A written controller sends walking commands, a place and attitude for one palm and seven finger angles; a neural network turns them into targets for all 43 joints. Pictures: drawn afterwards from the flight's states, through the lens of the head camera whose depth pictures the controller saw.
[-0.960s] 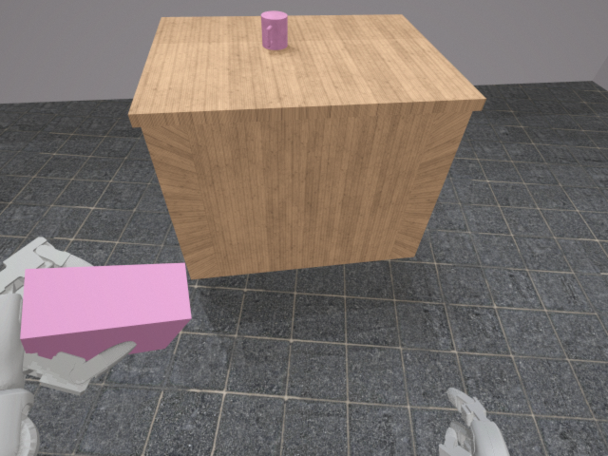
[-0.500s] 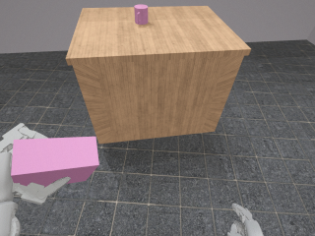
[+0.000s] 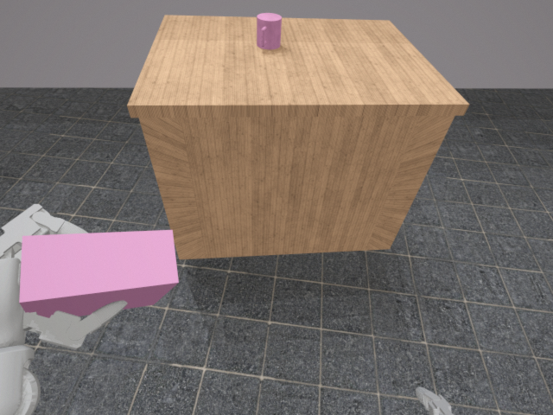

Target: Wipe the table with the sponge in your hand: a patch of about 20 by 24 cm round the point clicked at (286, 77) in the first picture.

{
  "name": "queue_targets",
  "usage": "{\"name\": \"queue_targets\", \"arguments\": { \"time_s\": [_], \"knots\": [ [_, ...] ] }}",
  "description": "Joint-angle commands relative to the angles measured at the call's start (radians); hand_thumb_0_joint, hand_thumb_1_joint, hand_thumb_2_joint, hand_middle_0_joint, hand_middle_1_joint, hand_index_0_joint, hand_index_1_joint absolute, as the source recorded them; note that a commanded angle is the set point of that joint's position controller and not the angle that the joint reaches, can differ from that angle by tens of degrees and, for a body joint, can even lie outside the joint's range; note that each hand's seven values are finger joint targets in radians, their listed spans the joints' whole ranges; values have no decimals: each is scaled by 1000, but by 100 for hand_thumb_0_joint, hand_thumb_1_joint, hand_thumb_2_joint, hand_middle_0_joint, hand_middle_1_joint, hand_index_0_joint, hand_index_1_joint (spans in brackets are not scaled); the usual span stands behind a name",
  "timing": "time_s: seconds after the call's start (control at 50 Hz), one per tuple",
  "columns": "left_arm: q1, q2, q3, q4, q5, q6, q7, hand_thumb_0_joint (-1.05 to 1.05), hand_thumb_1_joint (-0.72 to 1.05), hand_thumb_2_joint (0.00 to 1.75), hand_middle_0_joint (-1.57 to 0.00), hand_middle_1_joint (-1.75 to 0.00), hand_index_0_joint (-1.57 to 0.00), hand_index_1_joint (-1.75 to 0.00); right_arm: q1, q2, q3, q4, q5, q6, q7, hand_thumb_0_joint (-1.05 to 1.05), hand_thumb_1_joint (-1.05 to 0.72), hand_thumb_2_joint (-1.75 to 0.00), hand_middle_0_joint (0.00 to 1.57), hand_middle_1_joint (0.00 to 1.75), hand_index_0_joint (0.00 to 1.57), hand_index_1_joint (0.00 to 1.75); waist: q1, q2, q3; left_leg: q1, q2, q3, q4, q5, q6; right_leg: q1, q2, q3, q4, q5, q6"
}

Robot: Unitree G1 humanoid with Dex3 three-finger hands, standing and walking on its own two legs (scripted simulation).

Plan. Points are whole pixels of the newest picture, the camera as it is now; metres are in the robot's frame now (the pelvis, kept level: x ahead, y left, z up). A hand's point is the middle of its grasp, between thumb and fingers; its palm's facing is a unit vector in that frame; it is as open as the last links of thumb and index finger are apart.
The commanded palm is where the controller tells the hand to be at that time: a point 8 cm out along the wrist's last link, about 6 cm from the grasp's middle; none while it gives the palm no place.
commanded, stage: walk to a spot facing it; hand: left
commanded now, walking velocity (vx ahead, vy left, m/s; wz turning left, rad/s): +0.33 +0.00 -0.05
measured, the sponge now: (123, 275) +0.23 +0.19 +0.15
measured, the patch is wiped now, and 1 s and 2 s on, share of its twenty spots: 0.00 0.00 0.00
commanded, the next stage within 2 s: turn to face it in 0.22 s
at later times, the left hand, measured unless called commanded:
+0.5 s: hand (194, 176) +0.38 +0.14 +0.17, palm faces +0.29 -0.81 -0.50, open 9.9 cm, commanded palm +0.31 +0.19 +0.19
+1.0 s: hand (222, 152) +0.43 +0.11 +0.18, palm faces +0.21 -0.88 -0.42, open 9.9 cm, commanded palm +0.38 +0.15 +0.19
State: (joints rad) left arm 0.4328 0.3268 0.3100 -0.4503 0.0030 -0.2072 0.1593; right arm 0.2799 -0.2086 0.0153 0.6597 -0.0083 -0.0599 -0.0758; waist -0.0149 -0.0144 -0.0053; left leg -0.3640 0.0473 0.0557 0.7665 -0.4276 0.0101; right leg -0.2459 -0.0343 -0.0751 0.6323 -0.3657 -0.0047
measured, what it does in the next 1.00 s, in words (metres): walks ahead: right foot, then left foot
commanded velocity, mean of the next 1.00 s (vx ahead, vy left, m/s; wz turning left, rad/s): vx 0.09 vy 0.00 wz -0.22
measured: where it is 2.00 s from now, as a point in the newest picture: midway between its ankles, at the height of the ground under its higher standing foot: outside the picture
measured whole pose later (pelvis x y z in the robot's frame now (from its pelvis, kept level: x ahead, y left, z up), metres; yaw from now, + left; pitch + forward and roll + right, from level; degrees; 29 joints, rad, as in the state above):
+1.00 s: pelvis +0.16 -0.08 +0.01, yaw -14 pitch -1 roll +1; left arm 0.45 0.39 0.36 -0.48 -0.03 -0.19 0.15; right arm 0.20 -0.18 0.02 0.53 0.00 -0.04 -0.06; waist 0.02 -0.03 0.04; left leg -0.27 0.07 0.14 0.57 -0.27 -0.02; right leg -0.32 0.05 -0.08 0.61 -0.32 -0.02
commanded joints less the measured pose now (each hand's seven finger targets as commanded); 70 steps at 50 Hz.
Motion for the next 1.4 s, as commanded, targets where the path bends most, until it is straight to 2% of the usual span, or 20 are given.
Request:
{"name": "queue_targets", "arguments": {
  "time_s": [0.0, 0.02, 0.04, 0.08, 0.16, 0.32, 0.36, 0.38, 0.4, 0.46, 0.52, 0.78, 0.88, 0.98, 1.04, 1.06, 1.1, 1.12, 1.22, 1.38],
  "knots": [
    [-115, 202, 152, -310, -25, -83, 32, 0, 10, 130, -120, -160, -120, -160, -127, -110, -43, -190, -1, -59, -21, 0, -90, -90, 20, 30, 20, 30, -19, 183, -73, 308, 94, -120, -391, 119, 59, -179, -50, 60, 147, 53, -50],
    [-110, 182, 131, -343, -28, -99, 34, 0, 10, 130, -120, -160, -120, -160, -131, -122, -53, -200, 3, -64, -18, 0, -90, -90, 20, 30, 20, 30, -19, 405, -96, 455, 319, -456, -459, 220, 146, -386, 38, -19, 385, -208, 8],
    [-108, 223, 150, -293, -12, -100, 35, 0, 10, 130, -120, -160, -120, -160, -118, -95, -37, -181, -10, -74, -12, 0, -90, -90, 20, 30, 20, 30, -30, 316, -60, 363, 403, -621, -524, 152, 204, -434, 3, 71, 539, -232, -4],
    [-114, 197, 131, -274, -9, -90, 24, 0, 10, 130, -120, -160, -120, -160, -118, -102, -52, -162, -2, -82, 0, 0, -90, -90, 20, 30, 20, 30, -23, 164, -7, 364, 389, -511, -479, 279, 243, -527, -49, 97, 597, -157, 9],
    [-40, 151, 104, -291, -8, -70, 15, 0, 10, 130, -120, -160, -120, -160, -103, -104, -59, -157, 6, -99, 7, 0, -90, -90, 20, 30, 20, 30, -5, 213, -49, 372, 276, -178, -448, 451, 164, -454, -51, 3, 428, -19, 25],
    [-7, 198, 173, -226, -20, -51, 5, 0, 10, 130, -120, -160, -120, -160, -136, -92, -50, -187, 6, -80, -5, 0, -90, -90, 20, 30, 20, 30, 7, 217, -91, 247, 206, 57, -234, 600, 86, 13, 64, -173, -96, 152, 14],
    [-24, 231, 187, -233, -9, -48, 5, 0, 10, 130, -120, -160, -120, -160, -133, -81, -51, -188, 14, -65, 3, 0, -90, -90, 20, 30, 20, 30, 14, 33, -167, 77, 134, 108, 102, 453, 38, 271, -55, -9, -154, 349, -45],
    [-28, 279, 230, -239, -7, -56, 12, 0, 10, 130, -120, -160, -120, -160, -155, -59, -45, -212, 13, -60, 7, 0, -90, -90, 20, 30, 20, 30, 14, -176, -206, -173, -5, 112, 369, 22, -3, 413, -266, 369, -157, 722, -163],
    [-30, 279, 255, -245, -32, -64, 7, 0, 10, 130, -120, -160, -120, -160, -157, -74, -54, -216, 12, -64, 16, 0, -90, -90, 20, 30, 20, 30, 21, -240, -233, -216, -21, -17, 518, -135, -20, 360, -342, 501, -223, 733, -190],
    [78, 262, 263, -256, -24, -78, 9, 0, 10, 130, -120, -160, -120, -160, -174, -66, -39, -194, 8, -28, 33, 0, -90, -90, 20, 30, 20, 30, 3, -76, -162, -233, 52, -83, 559, -15, -52, 224, -301, 339, -216, 645, -190],
    [48, 237, 233, -301, -26, -88, 11, 0, 10, 130, -120, -160, -120, -160, -190, -72, -43, -197, 3, -8, 27, 0, -90, -90, 20, 30, 20, 30, -11, -62, -163, -156, 60, -48, 409, 23, -63, 109, -258, 204, -222, 682, -160],
    [-11, 220, 158, -281, -34, -57, 29, 0, 10, 130, -120, -160, -120, -160, -134, -100, -46, -250, 13, -12, 11, 0, -90, -90, 20, 30, 20, 30, 13, -9, -141, 136, 25, 3, -250, 197, -24, 49, -197, 267, -234, 462, -94],
    [-3, 214, 151, -239, -37, -52, 16, 0, 10, 130, -120, -160, -120, -160, -164, -108, -37, -267, 10, -9, 4, 0, -90, -90, 20, 30, 20, 30, 32, 232, -79, 103, 264, -184, -394, 452, 70, 3, 0, 144, -56, 141, 3],
    [-63, 182, 116, -286, -29, -41, 3, 0, 10, 130, -120, -160, -120, -160, -131, -119, -45, -255, 8, -44, 17, 0, -90, -90, 20, 30, 20, 30, 29, 236, -97, 105, 274, -95, -355, 477, 73, 13, 22, 49, -13, 16, 10],
    [-70, 192, 127, -269, -23, -22, 11, 0, 10, 130, -120, -160, -120, -160, -153, -122, -45, -248, 12, -50, 18, 0, -90, -90, 20, 30, 20, 30, 24, 141, -83, -7, 213, -56, -320, 121, 48, 95, 2, 68, -111, 20, -6],
    [-62, 198, 135, -253, -22, -19, 14, 0, 10, 130, -120, -160, -120, -160, -149, -115, -45, -248, 11, -45, 16, 0, -90, -90, 20, 30, 20, 30, 19, 55, -65, -45, 145, -12, -261, -20, 27, 77, -48, 167, -187, -38, -33],
    [-38, 234, 162, -223, -28, -16, 23, 0, 10, 130, -120, -160, -120, -160, -149, -93, -43, -238, 7, -33, 13, 0, -90, -90, 20, 30, 20, 30, 29, -167, -40, -153, -3, 54, 78, -98, -13, 42, -273, 573, -434, -322, -138],
    [-57, 251, 183, -231, -30, -27, 28, 0, 10, 130, -120, -160, -120, -160, -174, -109, -45, -234, 0, -31, 20, 0, -90, -90, 20, 30, 20, 30, 32, -119, -34, -229, -7, -14, 240, -89, -19, 75, -326, 657, -482, -310, -152],
    [-26, 220, 168, -175, -21, -67, 11, 0, 10, 130, -120, -160, -120, -160, -151, -88, -33, -186, 5, -18, 12, 0, -90, -90, 20, 30, 20, 30, 0, -36, -84, -253, 37, -56, 310, 107, -39, 147, -250, 296, -387, 152, -142],
    [0, 213, 146, -169, -22, -77, 17, 0, 10, 130, -120, -160, -120, -160, -124, -108, -56, -196, 6, -41, 4, 0, -90, -90, 20, 30, 20, 30, 20, -84, -87, -190, 39, 18, 49, 117, -19, 146, -251, 291, -440, -30, -160]
  ]
}}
